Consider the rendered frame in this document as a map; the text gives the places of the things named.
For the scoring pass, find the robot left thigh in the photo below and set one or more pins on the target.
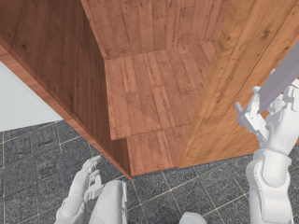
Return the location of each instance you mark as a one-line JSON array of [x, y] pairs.
[[108, 208]]

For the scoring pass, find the robot left forearm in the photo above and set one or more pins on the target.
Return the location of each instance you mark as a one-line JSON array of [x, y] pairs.
[[71, 211]]

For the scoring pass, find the right robot hand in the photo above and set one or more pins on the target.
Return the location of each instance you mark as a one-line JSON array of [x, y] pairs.
[[282, 121]]

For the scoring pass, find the robot right thigh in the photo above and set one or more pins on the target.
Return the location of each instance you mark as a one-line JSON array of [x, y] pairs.
[[192, 218]]

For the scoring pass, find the robot thigh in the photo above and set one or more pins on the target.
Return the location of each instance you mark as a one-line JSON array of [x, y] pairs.
[[108, 208], [192, 218]]

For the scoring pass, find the left robot hand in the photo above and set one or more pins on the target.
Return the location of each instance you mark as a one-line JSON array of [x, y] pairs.
[[82, 184]]

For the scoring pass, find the wardrobe door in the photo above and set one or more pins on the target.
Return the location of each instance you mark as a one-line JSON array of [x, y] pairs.
[[255, 38]]

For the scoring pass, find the handle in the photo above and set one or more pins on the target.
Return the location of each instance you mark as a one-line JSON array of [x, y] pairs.
[[283, 76]]

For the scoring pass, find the robot right forearm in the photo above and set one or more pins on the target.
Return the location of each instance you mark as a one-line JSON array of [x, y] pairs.
[[269, 180]]

